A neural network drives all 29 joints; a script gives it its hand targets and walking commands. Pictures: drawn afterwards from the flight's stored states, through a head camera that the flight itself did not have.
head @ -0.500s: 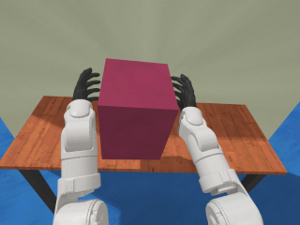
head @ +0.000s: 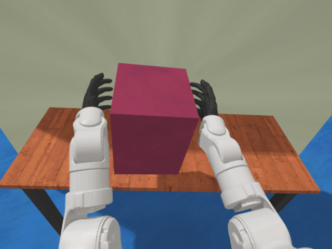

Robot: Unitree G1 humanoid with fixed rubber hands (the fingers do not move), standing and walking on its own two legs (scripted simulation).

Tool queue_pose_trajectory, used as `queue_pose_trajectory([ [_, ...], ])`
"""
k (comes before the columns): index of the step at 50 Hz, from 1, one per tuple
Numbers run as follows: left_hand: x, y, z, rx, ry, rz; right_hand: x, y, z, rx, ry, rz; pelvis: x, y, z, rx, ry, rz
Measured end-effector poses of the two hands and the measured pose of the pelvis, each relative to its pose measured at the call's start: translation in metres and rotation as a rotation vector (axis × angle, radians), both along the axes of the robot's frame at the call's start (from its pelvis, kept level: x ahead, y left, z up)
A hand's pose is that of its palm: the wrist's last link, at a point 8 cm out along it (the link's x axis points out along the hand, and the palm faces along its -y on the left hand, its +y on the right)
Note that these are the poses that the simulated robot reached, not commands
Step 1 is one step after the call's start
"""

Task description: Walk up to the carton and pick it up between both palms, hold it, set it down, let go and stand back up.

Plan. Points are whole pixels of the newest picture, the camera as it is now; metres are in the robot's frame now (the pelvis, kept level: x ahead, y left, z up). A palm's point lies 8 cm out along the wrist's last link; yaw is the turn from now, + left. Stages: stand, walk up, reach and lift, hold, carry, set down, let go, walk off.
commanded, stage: hold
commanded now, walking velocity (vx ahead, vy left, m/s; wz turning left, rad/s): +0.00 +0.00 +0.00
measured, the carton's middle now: (149, 121) +0.39 +0.01 +0.13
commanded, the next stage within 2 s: none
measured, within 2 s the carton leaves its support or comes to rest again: neither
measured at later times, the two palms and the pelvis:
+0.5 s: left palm (92, 113) +0.35 +0.14 +0.19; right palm (207, 120) +0.34 -0.12 +0.17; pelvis +0.00 +0.00 +0.00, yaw +0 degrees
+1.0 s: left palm (91, 110) +0.36 +0.14 +0.19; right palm (205, 114) +0.36 -0.12 +0.17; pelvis +0.00 +0.00 +0.00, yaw +0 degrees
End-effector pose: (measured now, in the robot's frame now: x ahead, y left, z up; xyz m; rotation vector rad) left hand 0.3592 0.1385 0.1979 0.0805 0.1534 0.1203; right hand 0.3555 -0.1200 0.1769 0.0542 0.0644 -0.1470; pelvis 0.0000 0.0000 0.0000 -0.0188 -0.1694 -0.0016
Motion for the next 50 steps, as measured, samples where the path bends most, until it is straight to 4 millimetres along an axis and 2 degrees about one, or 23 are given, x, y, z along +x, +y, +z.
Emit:
queue_pose_trajectory([
  [19, -0.005, 0.004, -0.014, -0.002, 0.036, -0.005, -0.008, 0.004, -0.016, 0.0, 0.041, -0.008, -0.001, 0.0, 0.0, 0.0, -0.003, 0.004],
  [29, -0.003, 0.001, -0.003, -0.003, 0.015, -0.015, -0.009, 0.002, -0.004, -0.011, 0.018, -0.016, -0.007, 0.002, 0.0, 0.002, 0.002, -0.008],
  [40, 0.001, 0.002, -0.004, 0.012, 0.033, -0.001, -0.002, 0.003, -0.007, -0.009, 0.034, -0.002, -0.003, 0.002, 0.0, 0.003, 0.004, -0.01],
  [50, 0.002, 0.005, -0.005, -0.001, 0.009, 0.008, 0.003, 0.005, -0.003, -0.007, 0.009, 0.007, 0.004, 0.0, 0.0, -0.001, 0.002, 0.005],
])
